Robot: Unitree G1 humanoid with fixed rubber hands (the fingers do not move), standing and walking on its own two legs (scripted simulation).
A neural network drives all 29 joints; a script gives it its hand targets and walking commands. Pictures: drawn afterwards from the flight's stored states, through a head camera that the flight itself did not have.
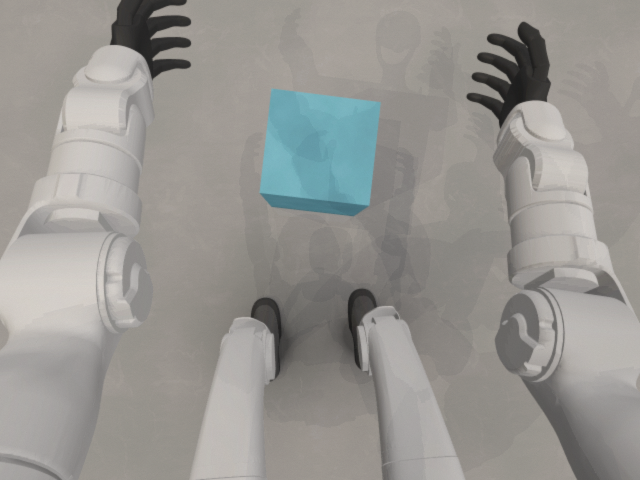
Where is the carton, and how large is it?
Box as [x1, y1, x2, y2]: [260, 88, 380, 215]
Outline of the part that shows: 271,88 260,184 260,193 271,206 346,215 354,215 369,204 380,102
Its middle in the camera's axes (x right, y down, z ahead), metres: -0.01 -0.18 +0.86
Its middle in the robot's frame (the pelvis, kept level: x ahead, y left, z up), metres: +0.54 -0.04 -0.53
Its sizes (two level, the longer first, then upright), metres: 0.210 0.200 0.250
